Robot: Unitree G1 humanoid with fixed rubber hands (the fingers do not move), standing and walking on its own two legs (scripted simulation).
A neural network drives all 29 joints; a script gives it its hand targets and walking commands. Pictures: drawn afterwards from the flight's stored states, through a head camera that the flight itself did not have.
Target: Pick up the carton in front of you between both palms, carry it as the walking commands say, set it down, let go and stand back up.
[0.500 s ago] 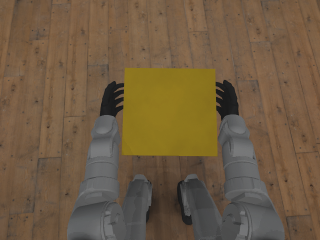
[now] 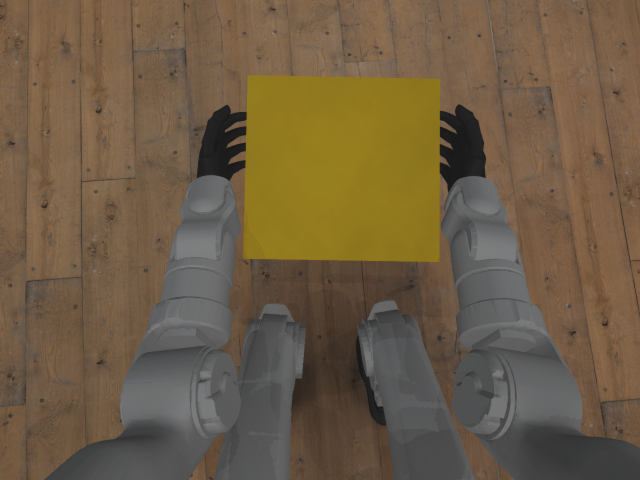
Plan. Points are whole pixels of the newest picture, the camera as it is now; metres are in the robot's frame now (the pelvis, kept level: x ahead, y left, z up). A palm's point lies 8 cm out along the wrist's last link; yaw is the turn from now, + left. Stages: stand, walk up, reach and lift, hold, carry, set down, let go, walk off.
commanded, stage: set down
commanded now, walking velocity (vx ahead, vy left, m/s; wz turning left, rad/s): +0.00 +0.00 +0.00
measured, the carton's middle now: (336, 188) +0.46 -0.01 -0.17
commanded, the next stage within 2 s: none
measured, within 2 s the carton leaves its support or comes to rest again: rests again in 1.26 s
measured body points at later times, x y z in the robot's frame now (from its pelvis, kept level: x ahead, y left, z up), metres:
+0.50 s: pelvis -0.02 +0.00 -0.11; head +0.31 +0.01 +0.19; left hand +0.51 +0.14 -0.27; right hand +0.49 -0.17 -0.26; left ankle +0.09 +0.10 -0.49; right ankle +0.08 -0.12 -0.49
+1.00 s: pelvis -0.02 -0.01 -0.15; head +0.31 +0.00 +0.15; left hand +0.51 +0.14 -0.31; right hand +0.48 -0.17 -0.31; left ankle +0.09 +0.10 -0.49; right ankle +0.08 -0.12 -0.49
